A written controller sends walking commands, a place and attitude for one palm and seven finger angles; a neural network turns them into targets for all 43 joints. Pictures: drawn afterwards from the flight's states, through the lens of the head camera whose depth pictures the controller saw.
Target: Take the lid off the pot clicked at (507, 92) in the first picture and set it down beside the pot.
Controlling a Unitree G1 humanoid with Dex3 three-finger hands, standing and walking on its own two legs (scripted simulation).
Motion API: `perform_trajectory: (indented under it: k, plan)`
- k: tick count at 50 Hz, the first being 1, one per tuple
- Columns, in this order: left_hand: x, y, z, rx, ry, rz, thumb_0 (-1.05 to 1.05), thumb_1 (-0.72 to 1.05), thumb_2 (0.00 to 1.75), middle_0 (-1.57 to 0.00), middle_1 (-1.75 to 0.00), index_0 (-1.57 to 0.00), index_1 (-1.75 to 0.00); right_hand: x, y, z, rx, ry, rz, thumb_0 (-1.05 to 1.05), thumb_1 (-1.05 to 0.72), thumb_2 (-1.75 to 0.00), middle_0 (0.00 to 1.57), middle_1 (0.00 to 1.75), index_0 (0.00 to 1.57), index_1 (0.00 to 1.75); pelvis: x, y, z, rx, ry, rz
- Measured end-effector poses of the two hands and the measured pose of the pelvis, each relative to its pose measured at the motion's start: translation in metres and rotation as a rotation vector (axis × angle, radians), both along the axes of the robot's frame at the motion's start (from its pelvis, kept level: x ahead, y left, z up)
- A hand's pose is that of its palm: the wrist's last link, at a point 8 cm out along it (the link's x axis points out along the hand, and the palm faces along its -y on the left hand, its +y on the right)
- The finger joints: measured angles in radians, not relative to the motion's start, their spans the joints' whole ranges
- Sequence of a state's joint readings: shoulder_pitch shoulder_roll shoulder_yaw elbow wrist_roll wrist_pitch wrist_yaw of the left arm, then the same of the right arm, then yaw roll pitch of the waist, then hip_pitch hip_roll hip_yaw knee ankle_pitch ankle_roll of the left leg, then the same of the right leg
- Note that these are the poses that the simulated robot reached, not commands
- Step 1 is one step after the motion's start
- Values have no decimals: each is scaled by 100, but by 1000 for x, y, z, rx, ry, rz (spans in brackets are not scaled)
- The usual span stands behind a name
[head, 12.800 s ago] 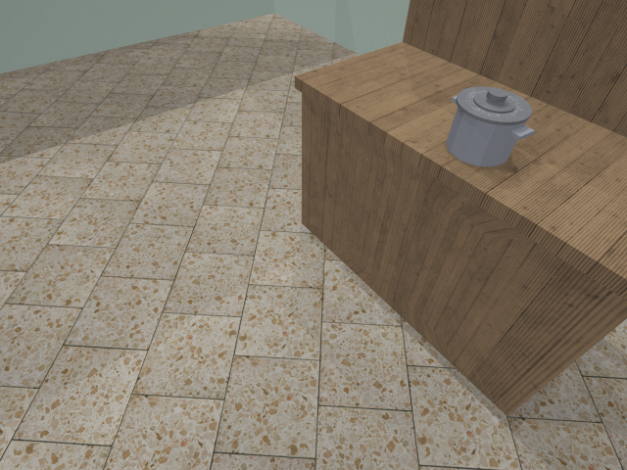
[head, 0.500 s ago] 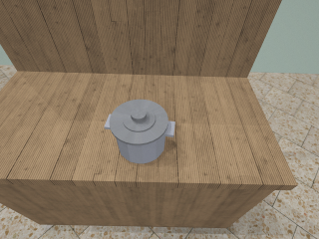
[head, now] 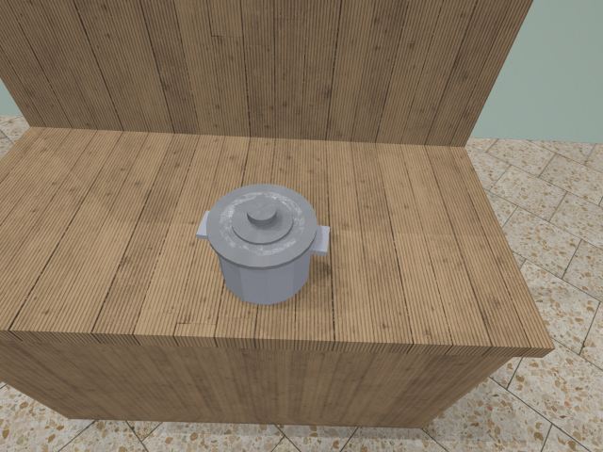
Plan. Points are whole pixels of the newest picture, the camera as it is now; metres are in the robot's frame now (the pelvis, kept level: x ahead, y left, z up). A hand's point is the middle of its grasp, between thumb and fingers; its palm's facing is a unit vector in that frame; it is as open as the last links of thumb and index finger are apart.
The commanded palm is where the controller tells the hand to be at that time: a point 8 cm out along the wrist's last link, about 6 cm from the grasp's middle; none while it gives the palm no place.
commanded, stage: look again from close up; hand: left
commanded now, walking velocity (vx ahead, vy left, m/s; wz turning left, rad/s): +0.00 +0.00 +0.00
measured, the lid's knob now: (261, 212) +0.43 +0.09 +0.07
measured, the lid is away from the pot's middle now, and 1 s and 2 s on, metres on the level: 0.00 0.00 0.00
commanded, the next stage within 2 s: lift the closed hand beside the body in 0.02 s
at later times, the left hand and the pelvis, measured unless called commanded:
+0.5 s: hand out of the picture +0.12 +0.16 -0.05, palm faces +0.17 -0.97 -0.16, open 4.7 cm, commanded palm +0.08 +0.23 -0.03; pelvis -0.02 -0.01 -0.01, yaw +1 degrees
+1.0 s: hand out of the picture +0.10 +0.20 -0.01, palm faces +0.28 -0.88 -0.37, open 3.1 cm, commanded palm +0.05 +0.24 +0.03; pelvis -0.03 -0.03 +0.00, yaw +2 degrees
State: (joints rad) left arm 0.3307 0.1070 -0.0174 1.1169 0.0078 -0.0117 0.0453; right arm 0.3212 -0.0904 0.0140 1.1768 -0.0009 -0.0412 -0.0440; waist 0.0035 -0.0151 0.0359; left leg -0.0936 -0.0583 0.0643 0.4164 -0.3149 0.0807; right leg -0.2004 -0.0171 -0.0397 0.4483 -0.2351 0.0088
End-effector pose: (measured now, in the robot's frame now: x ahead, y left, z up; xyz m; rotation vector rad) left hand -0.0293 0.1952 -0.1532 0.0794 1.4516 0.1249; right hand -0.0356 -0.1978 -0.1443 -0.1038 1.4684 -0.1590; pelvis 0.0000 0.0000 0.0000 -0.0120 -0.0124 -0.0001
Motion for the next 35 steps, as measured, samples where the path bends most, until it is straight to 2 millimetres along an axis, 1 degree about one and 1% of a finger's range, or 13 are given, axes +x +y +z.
perform_trajectory:
  k: [6, 8, 10, 12, 13, 16, 19, 20, 22, 25, 26, 31, 35]
  plan:
    - [-1, 1, -1, -7, 2, 0, 0, 91, 90, -20, -30, -20, -30, 1, 5, 1, 0, -7, -4, 1, -91, -90, 20, 30, 20, 30, 0, 3, 0, -2, 1, -2]
    - [3, 7, 1, 19, -13, -15, 2, 93, 90, -20, -31, -20, -30, 6, 6, 2, 7, -46, -3, 1, -91, -90, 20, 30, 20, 30, -2, 4, -1, -4, 8, 1]
    - [22, 27, 19, 100, -148, -19, 6, 97, 90, -21, -32, -22, -32, 15, -3, 5, -21, -150, 27, 3, -93, -90, 20, 30, 21, 30, -1, 6, -2, 1, 14, 9]
    - [50, 42, 44, 174, -307, -20, 8, 99, 90, -24, -35, -24, -35, 33, -14, 7, -31, -267, 48, 4, -94, -90, 20, 30, 21, 30, -1, 9, -3, 5, 14, 24]
    - [68, 45, 56, 196, -390, -38, 8, 99, 90, -26, -37, -26, -37, 45, -19, 8, -32, -330, 68, 5, -94, -90, 20, 30, 21, 30, -2, 10, -3, 5, 9, 30]
    - [117, 34, 85, 207, -611, -108, 6, 97, 90, -33, -45, -33, -45, 88, -31, 14, -41, -510, 127, 4, -93, -90, 20, 30, 20, 30, -8, 12, -5, 5, 1, 33]
    - [145, 18, 97, 157, -751, -100, 4, 95, 90, -42, -56, -43, -56, 134, -40, 34, -56, -659, 138, 4, -93, -90, 20, 30, 20, 30, -14, 7, -6, 9, 11, 18]
    - [147, 14, 102, 138, -793, -81, 3, 95, 90, -46, -60, -47, -60, 148, -42, 44, -62, -706, 141, 3, -92, -90, 20, 30, 20, 30, -15, 4, -6, 11, 12, 13]
    - [143, 11, 110, 116, -867, -41, 2, 94, 90, -54, -68, -54, -68, 174, -44, 68, -77, -798, 155, 3, -92, -90, 20, 30, 20, 30, -16, -4, -5, 12, 9, 8]
    - [123, 12, 120, 123, -923, -10, 1, 92, 90, -66, -82, -67, -82, 209, -44, 102, -96, -930, 210, 2, -91, -90, 20, 30, 20, 30, -19, -14, -5, 5, -3, 18]
    - [116, 13, 121, 134, -924, -4, 1, 92, 90, -71, -86, -71, -86, 216, -44, 109, -102, -953, 230, 2, -91, -90, 20, 30, 21, 30, -21, -17, -5, 1, -5, 25]
    - [93, 28, 124, 217, -878, 13, 1, 91, 90, -92, -110, -93, -110, 210, -51, 105, -117, -930, 265, 1, -91, -90, 20, 30, 24, 33, -31, -25, -6, -7, -4, 43]
    - [89, 37, 141, 289, -893, 1, 1, 90, 90, -108, -127, -109, -127, 197, -48, 88, -89, -880, 246, 1, -91, -90, 20, 30, 23, 32, -32, -28, -6, -6, -1, 44]
